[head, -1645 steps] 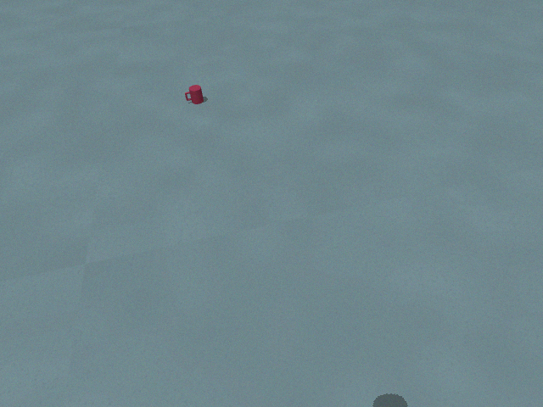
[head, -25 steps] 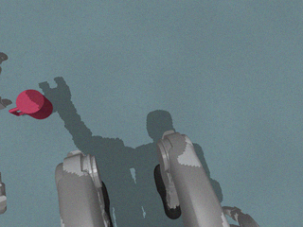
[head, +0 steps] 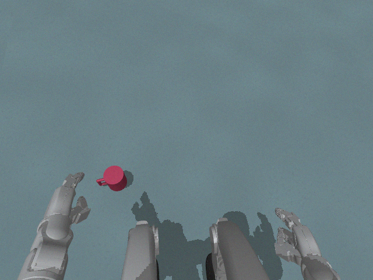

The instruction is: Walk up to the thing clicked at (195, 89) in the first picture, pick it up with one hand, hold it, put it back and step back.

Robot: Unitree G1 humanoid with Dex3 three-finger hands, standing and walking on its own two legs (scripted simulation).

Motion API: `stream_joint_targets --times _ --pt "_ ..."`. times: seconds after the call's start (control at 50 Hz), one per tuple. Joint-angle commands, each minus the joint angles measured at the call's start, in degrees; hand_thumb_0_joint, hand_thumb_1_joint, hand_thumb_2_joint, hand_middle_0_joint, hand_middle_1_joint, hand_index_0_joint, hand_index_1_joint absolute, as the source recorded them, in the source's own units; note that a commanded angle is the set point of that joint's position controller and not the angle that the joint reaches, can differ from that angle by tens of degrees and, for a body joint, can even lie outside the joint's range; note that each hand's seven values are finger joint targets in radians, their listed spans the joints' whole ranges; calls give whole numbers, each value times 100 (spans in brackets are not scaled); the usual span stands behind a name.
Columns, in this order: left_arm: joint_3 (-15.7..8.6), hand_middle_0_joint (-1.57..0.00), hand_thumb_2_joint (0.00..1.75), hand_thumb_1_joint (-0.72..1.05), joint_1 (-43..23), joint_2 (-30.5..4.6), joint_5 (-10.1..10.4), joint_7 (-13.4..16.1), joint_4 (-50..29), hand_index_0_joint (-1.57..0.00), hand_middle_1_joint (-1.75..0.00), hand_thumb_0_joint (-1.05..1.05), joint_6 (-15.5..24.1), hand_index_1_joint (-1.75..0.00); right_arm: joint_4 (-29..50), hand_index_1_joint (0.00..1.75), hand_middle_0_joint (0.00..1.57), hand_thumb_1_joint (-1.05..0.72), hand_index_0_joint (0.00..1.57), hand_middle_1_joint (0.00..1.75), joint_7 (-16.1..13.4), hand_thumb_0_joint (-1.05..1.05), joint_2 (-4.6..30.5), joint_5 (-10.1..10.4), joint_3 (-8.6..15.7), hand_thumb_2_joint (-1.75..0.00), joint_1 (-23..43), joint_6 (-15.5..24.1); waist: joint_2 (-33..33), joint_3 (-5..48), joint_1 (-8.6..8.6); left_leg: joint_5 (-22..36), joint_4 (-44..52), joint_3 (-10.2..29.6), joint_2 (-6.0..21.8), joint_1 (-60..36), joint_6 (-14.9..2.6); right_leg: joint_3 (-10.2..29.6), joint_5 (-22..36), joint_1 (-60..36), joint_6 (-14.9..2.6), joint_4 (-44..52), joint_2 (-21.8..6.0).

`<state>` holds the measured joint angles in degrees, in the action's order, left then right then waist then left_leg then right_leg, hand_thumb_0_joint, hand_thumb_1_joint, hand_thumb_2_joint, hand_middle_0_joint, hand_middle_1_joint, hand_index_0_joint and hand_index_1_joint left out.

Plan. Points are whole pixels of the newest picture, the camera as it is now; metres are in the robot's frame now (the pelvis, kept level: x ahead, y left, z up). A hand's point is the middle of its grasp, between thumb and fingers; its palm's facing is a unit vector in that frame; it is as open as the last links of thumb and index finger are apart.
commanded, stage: home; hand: left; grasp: from above
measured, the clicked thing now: (111, 179) +0.52 +0.27 -0.53
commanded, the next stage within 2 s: none
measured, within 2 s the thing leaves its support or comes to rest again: neither
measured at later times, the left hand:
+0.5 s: hand (74, 237) +0.22 +0.18 +0.08, palm faces +0.11 -0.97 -0.21, open 7.4 cm
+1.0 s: hand (74, 248) +0.21 +0.18 +0.09, palm faces +0.10 -0.97 -0.21, open 7.4 cm
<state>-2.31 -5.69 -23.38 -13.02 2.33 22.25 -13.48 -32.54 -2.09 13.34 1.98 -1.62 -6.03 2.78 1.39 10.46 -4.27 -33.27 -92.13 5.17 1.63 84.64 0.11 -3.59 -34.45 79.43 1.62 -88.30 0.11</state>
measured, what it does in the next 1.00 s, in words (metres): rises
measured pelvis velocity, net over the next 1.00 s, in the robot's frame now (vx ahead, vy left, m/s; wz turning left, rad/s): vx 0.06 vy -0.01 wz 0.06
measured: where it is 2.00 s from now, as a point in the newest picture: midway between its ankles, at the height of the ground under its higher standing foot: outside the picture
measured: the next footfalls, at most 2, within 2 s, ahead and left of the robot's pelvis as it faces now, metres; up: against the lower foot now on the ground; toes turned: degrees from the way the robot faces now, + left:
none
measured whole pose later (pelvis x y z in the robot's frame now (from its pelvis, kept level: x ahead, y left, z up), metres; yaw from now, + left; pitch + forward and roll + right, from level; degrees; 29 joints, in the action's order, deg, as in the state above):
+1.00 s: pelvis +0.06 -0.01 +0.14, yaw +3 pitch +10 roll -3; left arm -1.3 28.6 -12.8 2.9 1.5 -6.9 -26.2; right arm -30.3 -10.5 12.7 0.4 -2.4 -15.8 13.1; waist 2.6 8.4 -1.9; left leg -26.7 -57.4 3.7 1.7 40.3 0.9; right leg -3.3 -27.6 35.7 0.7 -53.8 -0.2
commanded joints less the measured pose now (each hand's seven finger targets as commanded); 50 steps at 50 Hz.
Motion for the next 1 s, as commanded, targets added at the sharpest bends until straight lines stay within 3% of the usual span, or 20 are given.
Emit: stream_joint_targets --times 0.0,0.06,0.08,0.12,0.14,0.18,0.3,0.38,0.46,0.56,0.68,0.7,0.88,0.98 --pt "-550 -20 90 90 -473 -798 536 256 -1613 -20 -30 0 -24 -30 636 30 20 -90 20 30 -190 0 865 33 354 -90 -283 352 796 2156 -68 204 2250 157 -16 -2990 -99 166 621 -1665 -269 1858 108" --pt "-457 -20 90 90 168 -467 808 280 -1877 -20 -30 0 -263 -30 688 30 20 -90 20 30 -302 0 800 32 301 -90 -330 433 763 1984 -48 422 2676 180 -11 -3476 -64 151 822 -2112 -271 2255 123" --pt "-524 -20 90 90 308 -444 903 302 -1873 -20 -30 0 -346 -30 662 30 20 -90 20 30 -338 0 779 30 267 -90 -351 459 697 1867 -41 455 2789 213 -8 -3551 -60 154 877 -2275 -254 2373 123" --pt "-384 -20 90 90 669 -128 1088 293 -2125 -20 -30 0 -510 -30 689 30 20 -90 20 30 -435 0 718 22 221 -90 -427 513 683 1680 -79 651 3020 197 7 -3799 -41 143 1041 -2548 -253 2609 133" --pt "-529 -20 90 90 753 -181 1199 307 -2275 -20 -30 0 -570 -30 726 30 20 -90 20 30 -491 0 726 36 203 -90 -437 547 656 1667 -9 675 3157 233 3 -3961 -33 122 1068 -2687 -250 2729 127" --pt "-464 -20 90 90 1168 51 1392 296 -2430 -20 -30 0 -697 -30 779 30 20 -90 20 30 -584 0 667 49 148 -90 -502 622 520 1412 -49 825 3372 175 -16 -4093 -44 108 1191 -3029 -239 3032 139" --pt "-460 -20 90 90 2340 361 1696 222 -3197 -20 -30 0 -929 -30 952 30 20 -90 20 30 -794 0 565 13 141 -90 -737 833 366 999 18 1448 3937 -33 -70 -4626 -47 62 1643 -3907 -217 3748 175" --pt "-385 -20 90 90 2938 444 1716 166 -3840 -20 -30 0 -1011 -30 1115 30 20 -90 20 30 -889 0 513 -20 159 -90 -757 955 289 895 89 1947 4073 -183 -126 -4936 -68 26 2026 -4318 -207 4046 193" --pt "-299 -20 90 90 3444 554 1655 85 -3955 -20 -30 0 -1028 -30 1160 30 20 -90 20 30 -942 0 503 -73 212 -90 -803 1054 75 604 74 2167 4185 -242 -146 -5073 -109 -6 2243 -4454 -176 4238 194" --pt "-264 -20 90 90 3440 529 1592 -26 -4019 -20 -30 0 -1038 -30 1179 30 20 -90 20 30 -953 0 550 -115 233 -90 -716 1172 23 164 106 1816 4343 -316 -171 -5079 -127 -40 1875 -4378 -133 4432 160" --pt "-245 -20 90 90 3189 501 1540 -96 -3969 -20 -30 0 -969 -30 1148 30 20 -90 20 30 -927 0 613 -160 262 -90 -681 1304 26 166 92 1744 4334 -320 -188 -5143 -119 -19 1821 -4366 -117 4418 123" --pt "-339 -20 90 90 3201 442 1545 -94 -4021 -20 -30 0 -965 -30 1161 30 20 -90 20 30 -920 0 616 -161 263 -90 -651 1326 92 188 156 1721 4356 -324 -178 -5169 -109 -30 1790 -4417 -125 4409 121" --pt "-256 -20 90 90 3345 493 1544 -65 -4018 -20 -30 0 -991 -30 1132 30 20 -90 20 30 -890 0 624 -161 245 -90 -620 1374 158 358 182 1789 4362 -298 -176 -5231 -89 -30 1854 -4495 -138 4368 134" --pt "-296 -20 90 90 3311 474 1548 -49 -4011 -20 -30 0 -979 -30 1156 30 20 -90 20 30 -898 0 613 -155 241 -90 -581 1383 101 273 206 1515 4414 -270 -167 -5106 -95 -53 1596 -4460 -143 4381 139"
